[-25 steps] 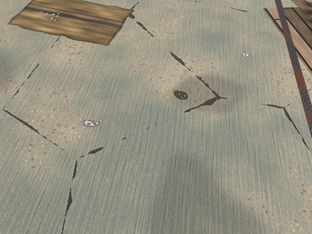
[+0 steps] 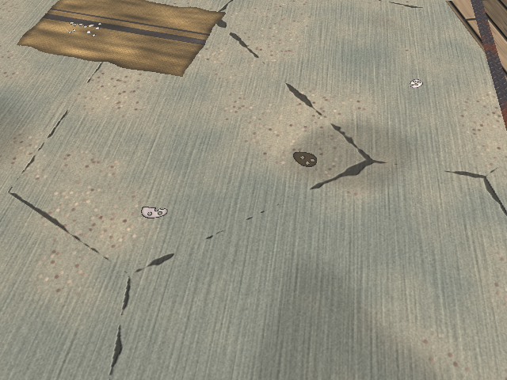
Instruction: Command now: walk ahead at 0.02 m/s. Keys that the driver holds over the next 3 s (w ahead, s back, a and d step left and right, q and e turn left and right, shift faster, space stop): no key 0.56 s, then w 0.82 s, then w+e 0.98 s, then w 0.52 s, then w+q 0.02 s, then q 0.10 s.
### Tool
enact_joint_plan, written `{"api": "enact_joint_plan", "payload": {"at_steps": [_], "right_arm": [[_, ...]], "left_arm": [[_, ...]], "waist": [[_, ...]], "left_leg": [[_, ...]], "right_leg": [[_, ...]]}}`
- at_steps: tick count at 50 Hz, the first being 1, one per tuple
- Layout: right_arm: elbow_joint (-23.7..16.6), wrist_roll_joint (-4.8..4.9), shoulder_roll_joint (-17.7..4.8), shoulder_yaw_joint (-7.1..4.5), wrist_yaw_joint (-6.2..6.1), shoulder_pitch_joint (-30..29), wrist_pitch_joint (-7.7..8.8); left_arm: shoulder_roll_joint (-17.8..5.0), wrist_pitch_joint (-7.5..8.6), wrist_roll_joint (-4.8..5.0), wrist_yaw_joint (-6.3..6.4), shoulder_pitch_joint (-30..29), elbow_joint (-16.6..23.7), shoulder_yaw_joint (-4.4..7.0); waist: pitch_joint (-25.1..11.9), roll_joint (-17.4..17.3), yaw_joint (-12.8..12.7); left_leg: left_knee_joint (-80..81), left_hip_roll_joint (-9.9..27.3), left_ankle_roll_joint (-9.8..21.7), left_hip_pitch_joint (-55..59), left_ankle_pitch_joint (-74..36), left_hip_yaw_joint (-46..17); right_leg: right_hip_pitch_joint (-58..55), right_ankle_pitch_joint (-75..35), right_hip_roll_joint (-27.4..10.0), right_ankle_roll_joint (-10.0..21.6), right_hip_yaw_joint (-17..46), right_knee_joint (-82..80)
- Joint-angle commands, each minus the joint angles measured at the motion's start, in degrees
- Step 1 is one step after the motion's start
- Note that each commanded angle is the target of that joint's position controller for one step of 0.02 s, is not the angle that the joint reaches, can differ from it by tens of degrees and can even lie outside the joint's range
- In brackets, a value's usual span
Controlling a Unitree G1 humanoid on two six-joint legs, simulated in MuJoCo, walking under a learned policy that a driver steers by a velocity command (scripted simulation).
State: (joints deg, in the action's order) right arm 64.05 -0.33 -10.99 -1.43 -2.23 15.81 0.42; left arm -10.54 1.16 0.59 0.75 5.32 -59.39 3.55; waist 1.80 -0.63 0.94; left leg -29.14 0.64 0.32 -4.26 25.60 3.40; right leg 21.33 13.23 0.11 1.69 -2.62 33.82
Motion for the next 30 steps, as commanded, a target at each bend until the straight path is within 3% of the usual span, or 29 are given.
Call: {"api": "enact_joint_plan", "payload": {"at_steps": [1,16,28,30], "right_arm": [[0.7,0.05,-4.6,-0.71,-0.12,7.0,-0.23],[1.3,-0.13,-3.0,-0.07,-0.39,8.9,0.41],[0.8,-0.11,-1.9,0.0,-0.36,11.9,1.1],[1.1,0.36,-3.2,-0.55,-0.52,13.6,0.9]], "left_arm": [[-6.2,0.13,0.03,0.37,0.1,1.5,1.2],[-5.7,-1.59,-0.15,1.28,-0.6,-0.5,0.97],[-5.5,-1.56,-0.18,1.46,0.6,-1.9,0.48],[-5.5,-1.62,0.1,1.48,1.8,-2.6,0.53]], "waist": [[-5.5,0.9,0.3],[1.0,0.1,-0.6],[1.9,0.0,-0.8],[2.2,-2.0,-0.4]], "left_leg": [[3.4,1.9,0.2,-7.2,-20.4,-1.2],[7.9,2.7,0.9,-13.4,-6.6,-1.8],[9.5,2.7,1.3,-14.4,-4.9,-2.1],[11.7,3.5,3.4,-14.2,7.2,-4.0]], "right_leg": [[-14.2,-30.0,-4.7,5.6,5.7,-1.4],[-13.0,-12.7,-3.1,3.1,4.7,-5.2],[-12.8,-10.3,-2.9,2.5,4.9,-6.4],[-10.6,4.9,-0.3,2.2,2.0,-3.9]]}}
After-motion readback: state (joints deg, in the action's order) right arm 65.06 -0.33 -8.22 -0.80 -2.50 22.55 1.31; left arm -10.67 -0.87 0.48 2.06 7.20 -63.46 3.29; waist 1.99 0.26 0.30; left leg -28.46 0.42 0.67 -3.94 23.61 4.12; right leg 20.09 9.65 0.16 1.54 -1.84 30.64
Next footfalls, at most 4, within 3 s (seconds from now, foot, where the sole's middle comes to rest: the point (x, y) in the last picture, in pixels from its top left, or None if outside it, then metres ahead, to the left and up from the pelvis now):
1.38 left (223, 377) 0.49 0.11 -0.76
1.96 right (320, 279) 0.76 -0.17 -0.76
2.46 left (292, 188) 1.11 -0.11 -0.76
2.96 right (394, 172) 1.17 -0.47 -0.76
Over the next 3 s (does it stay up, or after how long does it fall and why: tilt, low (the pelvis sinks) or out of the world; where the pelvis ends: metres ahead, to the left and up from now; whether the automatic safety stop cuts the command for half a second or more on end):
stays up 1.12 -0.30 0.00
